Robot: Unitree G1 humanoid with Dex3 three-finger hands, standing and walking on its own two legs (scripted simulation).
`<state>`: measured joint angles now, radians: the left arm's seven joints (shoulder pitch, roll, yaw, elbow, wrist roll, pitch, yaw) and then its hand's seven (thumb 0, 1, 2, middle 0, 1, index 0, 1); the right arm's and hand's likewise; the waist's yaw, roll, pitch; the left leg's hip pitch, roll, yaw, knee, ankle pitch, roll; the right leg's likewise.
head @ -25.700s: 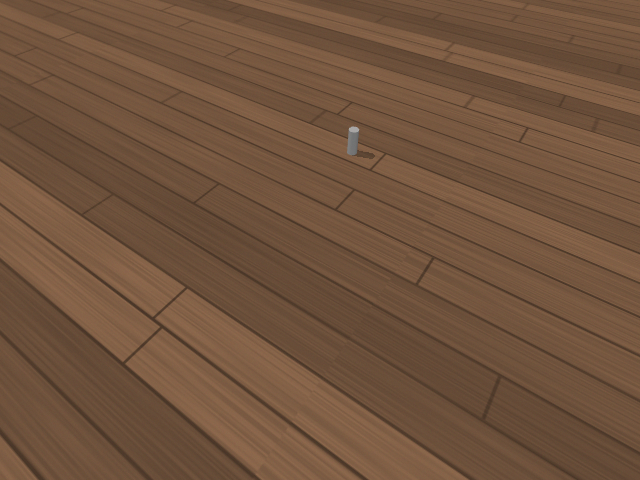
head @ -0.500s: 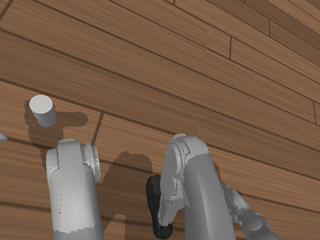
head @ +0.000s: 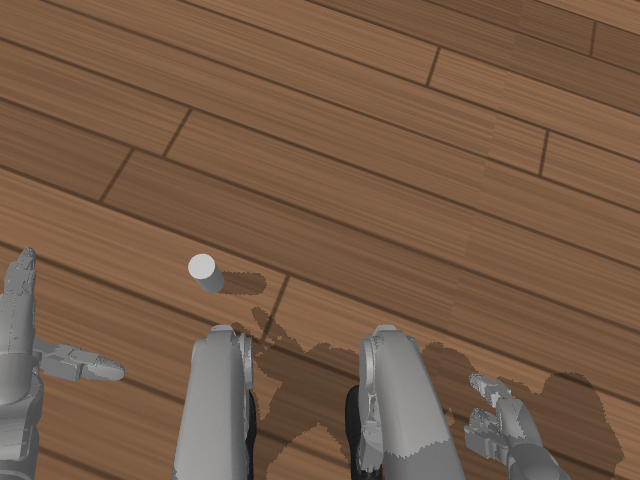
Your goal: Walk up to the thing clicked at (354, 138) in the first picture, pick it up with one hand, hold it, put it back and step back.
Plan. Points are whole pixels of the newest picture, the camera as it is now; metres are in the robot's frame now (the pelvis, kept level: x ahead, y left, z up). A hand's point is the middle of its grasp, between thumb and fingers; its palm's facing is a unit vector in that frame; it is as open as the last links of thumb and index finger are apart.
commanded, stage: home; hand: left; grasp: from the side
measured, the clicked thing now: (207, 274) +0.45 +0.21 -0.43
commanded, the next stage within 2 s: none
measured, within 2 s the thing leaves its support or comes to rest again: neither
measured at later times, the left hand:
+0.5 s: hand (39, 354) +0.25 +0.22 +0.11, palm faces +0.16 -0.92 -0.35, open 17.5 cm
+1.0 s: hand (1, 404) +0.23 +0.20 +0.16, palm faces +0.17 -0.94 -0.29, open 17.5 cm
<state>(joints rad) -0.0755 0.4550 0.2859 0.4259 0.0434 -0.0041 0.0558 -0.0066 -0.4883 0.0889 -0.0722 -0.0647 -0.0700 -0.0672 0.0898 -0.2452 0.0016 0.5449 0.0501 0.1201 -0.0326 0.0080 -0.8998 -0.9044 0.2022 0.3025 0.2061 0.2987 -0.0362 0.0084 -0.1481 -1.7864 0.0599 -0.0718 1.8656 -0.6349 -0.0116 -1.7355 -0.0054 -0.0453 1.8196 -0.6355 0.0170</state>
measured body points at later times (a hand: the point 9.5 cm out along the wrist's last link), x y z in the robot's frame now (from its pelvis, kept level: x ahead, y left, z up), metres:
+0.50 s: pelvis +0.07 +0.00 +0.19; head +0.12 +0.02 +0.64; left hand +0.24 +0.26 +0.13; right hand +0.23 -0.24 +0.11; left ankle +0.08 +0.13 -0.47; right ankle +0.08 -0.13 -0.47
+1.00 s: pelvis +0.07 +0.01 +0.22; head +0.09 +0.01 +0.67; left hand +0.21 +0.25 +0.19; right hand +0.26 -0.22 +0.16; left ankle +0.08 +0.13 -0.47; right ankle +0.08 -0.13 -0.47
